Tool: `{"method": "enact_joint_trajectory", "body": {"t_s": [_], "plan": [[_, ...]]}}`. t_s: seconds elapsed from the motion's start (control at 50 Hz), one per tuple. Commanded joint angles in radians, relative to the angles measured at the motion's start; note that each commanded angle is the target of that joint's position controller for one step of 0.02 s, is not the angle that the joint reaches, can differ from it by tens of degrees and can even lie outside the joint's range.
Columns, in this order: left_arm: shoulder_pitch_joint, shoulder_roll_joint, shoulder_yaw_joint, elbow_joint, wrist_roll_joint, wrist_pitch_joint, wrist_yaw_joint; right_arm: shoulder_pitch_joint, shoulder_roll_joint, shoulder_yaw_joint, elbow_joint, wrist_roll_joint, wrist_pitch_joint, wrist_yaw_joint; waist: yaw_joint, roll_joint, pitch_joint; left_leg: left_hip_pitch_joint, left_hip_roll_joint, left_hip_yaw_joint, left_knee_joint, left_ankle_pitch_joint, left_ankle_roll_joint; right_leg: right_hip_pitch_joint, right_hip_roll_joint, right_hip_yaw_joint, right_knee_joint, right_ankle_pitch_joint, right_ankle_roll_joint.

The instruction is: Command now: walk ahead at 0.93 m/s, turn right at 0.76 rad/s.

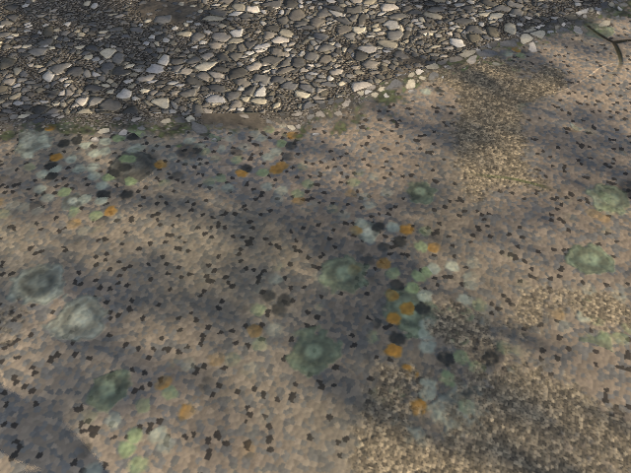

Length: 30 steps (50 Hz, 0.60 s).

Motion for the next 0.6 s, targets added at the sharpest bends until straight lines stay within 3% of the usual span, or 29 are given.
{"method": "enact_joint_trajectory", "body": {"t_s": [0.02, 0.08, 0.12, 0.14, 0.18, 0.22, 0.24, 0.26, 0.28, 0.3, 0.32, 0.34, 0.36, 0.38, 0.4, 0.42, 0.44, 0.46, 0.48, 0.5, 0.52, 0.54, 0.6], "plan": [[-0.157, 0.041, 0.001, -0.129, 0.015, 0.001, -0.032, 0.083, -0.118, -0.039, -0.003, 0.014, -0.027, 0.001, -0.056, 0.160, 0.094, 0.213, 0.277, -0.217, -0.257, -0.068, 0.099, -0.402, -0.082, 0.039, 0.114, 0.087, 0.016], [-0.247, 0.039, -0.008, -0.169, 0.014, 0.012, -0.044, 0.096, -0.106, -0.038, 0.041, 0.013, -0.047, 0.007, -0.031, 0.138, 0.158, 0.175, 0.270, -0.069, -0.299, 0.097, 0.092, -0.433, -0.096, 0.041, 0.084, 0.179, 0.019], [-0.291, 0.042, -0.017, -0.178, 0.011, 0.016, -0.053, 0.087, -0.099, -0.037, 0.067, 0.011, -0.053, 0.006, -0.024, 0.116, 0.178, 0.139, 0.221, 0.069, -0.326, 0.202, 0.070, -0.359, -0.084, -0.027, -0.014, 0.239, 0.004], [-0.339, 0.031, -0.030, -0.209, 0.014, 0.014, -0.061, 0.100, -0.123, -0.041, 0.076, 0.011, -0.058, 0.005, -0.026, 0.133, 0.210, 0.100, 0.246, 0.096, -0.343, 0.252, 0.071, -0.306, -0.106, -0.052, -0.107, 0.266, -0.012], [-0.407, 0.022, -0.043, -0.222, 0.015, 0.012, -0.066, 0.132, -0.134, -0.043, 0.110, 0.013, -0.053, 0.000, -0.040, 0.080, 0.240, 0.119, 0.217, 0.193, -0.329, 0.515, 0.052, -0.201, -0.060, -0.155, -0.253, 0.252, -0.061], [-0.370, 0.031, -0.045, -0.213, 0.005, 0.012, -0.054, 0.168, -0.196, -0.054, 0.125, 0.011, -0.042, -0.009, -0.007, 0.110, 0.158, 0.207, 0.231, 0.225, -0.179, 1.134, 0.045, -0.031, 0.040, -0.241, -0.310, 0.194, -0.113], [-0.276, 0.057, -0.035, -0.193, 0.001, 0.009, -0.044, 0.161, -0.242, -0.066, 0.123, 0.007, -0.026, -0.013, 0.055, 0.144, 0.086, 0.250, 0.253, 0.225, -0.027, 1.337, 0.042, 0.069, 0.077, -0.243, -0.317, 0.133, -0.133], [-0.102, 0.096, -0.017, -0.150, -0.004, 0.006, -0.031, 0.135, -0.285, -0.079, 0.115, 0.001, -0.006, -0.016, 0.146, 0.167, -0.018, 0.233, 0.277, 0.215, 0.201, 1.448, 0.051, 0.252, 0.118, -0.232, -0.310, 0.049, -0.154], [0.129, 0.157, 0.015, -0.080, 0.000, 0.000, -0.013, 0.102, -0.294, -0.082, 0.094, 0.002, 0.005, -0.014, 0.245, 0.145, -0.134, 0.098, 0.276, 0.194, 0.503, 1.340, 0.055, 0.555, 0.149, -0.178, -0.381, 0.028, -0.185], [0.166, 0.222, 0.046, -0.038, 0.001, 0.004, 0.013, 0.121, -0.223, -0.067, 0.096, -0.010, 0.002, -0.001, 0.213, 0.028, -0.145, -0.167, 0.168, 0.178, 0.843, 0.554, 0.028, 0.786, 0.078, -0.013, -0.434, -0.051, -0.202], [0.057, 0.353, 0.071, -0.076, 0.018, 0.024, 0.022, 0.149, -0.103, -0.032, -0.018, 0.008, -0.016, 0.022, 0.069, -0.266, -0.210, -0.615, -0.024, 0.096, 1.255, -0.203, -0.041, 1.012, -0.200, 0.595, -0.632, -0.193, -0.364], [0.115, 0.337, 0.076, -0.102, 0.003, 0.033, 0.028, -0.009, -0.179, -0.037, -0.071, 0.004, -0.043, 0.021, 0.155, -0.055, -0.283, -0.697, -0.004, -0.114, 1.272, -0.081, -0.019, 1.007, -0.213, 0.762, -0.781, -0.241, -0.366], [0.101, 0.319, 0.072, -0.072, 0.001, 0.025, 0.038, -0.053, -0.168, -0.029, -0.090, 0.014, -0.058, 0.020, 0.121, -0.018, -0.157, -0.720, 0.043, -0.134, 1.207, -0.043, -0.010, 0.887, -0.221, 0.723, -0.846, -0.202, -0.336], [0.064, 0.246, 0.053, -0.060, 0.005, 0.011, 0.046, -0.003, -0.154, -0.018, -0.057, 0.015, -0.059, 0.014, 0.048, 0.090, -0.039, -0.660, 0.102, -0.116, 1.089, 0.008, -0.002, 0.700, -0.211, 0.614, -0.864, -0.111, -0.286], [0.007, 0.198, 0.035, -0.065, 0.009, -0.007, 0.053, 0.032, -0.134, -0.010, -0.033, 0.001, -0.044, 0.013, -0.003, 0.125, 0.002, -0.566, 0.136, -0.111, 1.021, 0.007, 0.001, 0.539, -0.177, 0.510, -0.868, -0.062, -0.255], [-0.029, 0.143, 0.012, -0.067, 0.007, -0.028, 0.054, 0.081, -0.121, -0.004, -0.006, -0.013, -0.020, 0.015, -0.054, 0.120, 0.053, -0.473, 0.162, -0.113, 0.970, -0.002, 0.003, 0.390, -0.131, 0.413, -0.859, 0.087, -0.236], [-0.038, 0.122, 0.000, -0.065, 0.005, -0.044, 0.052, 0.114, -0.106, 0.000, 0.004, -0.014, 0.006, 0.023, -0.077, 0.076, 0.037, -0.437, 0.172, -0.110, 0.924, -0.030, -0.008, 0.333, -0.127, 0.375, -0.896, 0.040, -0.244], [-0.041, 0.102, -0.006, -0.051, 0.003, -0.061, 0.046, 0.095, -0.102, 0.001, 0.019, -0.011, 0.026, 0.030, -0.078, 0.083, 0.070, -0.434, 0.185, -0.096, 0.878, -0.005, -0.009, 0.275, -0.085, 0.302, -0.936, 0.022, -0.221], [-0.015, 0.118, -0.005, -0.041, 0.001, -0.076, 0.039, 0.038, -0.093, 0.003, -0.011, 0.001, 0.034, 0.037, -0.064, 0.034, 0.110, -0.465, 0.191, -0.079, 0.812, 0.056, -0.009, 0.249, -0.097, 0.278, -0.979, 0.083, -0.217], [0.031, 0.102, -0.008, -0.017, -0.005, -0.088, 0.030, -0.049, -0.097, 0.004, -0.027, 0.013, 0.035, 0.039, -0.034, 0.051, 0.175, -0.517, 0.196, -0.057, 0.734, 0.124, 0.002, 0.264, -0.073, 0.210, -1.002, 0.237, -0.176], [0.053, 0.116, -0.004, -0.010, -0.009, -0.095, 0.025, -0.112, -0.082, 0.009, -0.051, 0.022, 0.034, 0.042, -0.011, 0.030, 0.192, -0.535, 0.188, -0.041, 0.628, 0.206, 0.011, 0.278, -0.062, 0.158, -1.031, 0.288, -0.152], [0.042, 0.112, -0.005, -0.007, -0.008, -0.099, 0.021, -0.126, -0.084, 0.008, -0.034, 0.033, 0.033, 0.046, -0.003, 0.055, 0.187, -0.535, 0.165, -0.025, 0.566, 0.287, 0.027, 0.320, -0.020, 0.082, -1.047, 0.318, -0.110], [0.104, 0.105, -0.017, 0.022, -0.015, -0.126, 0.029, -0.218, -0.052, 0.016, -0.051, 0.048, 0.015, 0.067, 0.036, 0.041, 0.194, -0.451, 0.093, 0.027, 0.337, 0.489, 0.079, 0.396, -0.046, -0.044, -1.097, 0.655, -0.044]]}}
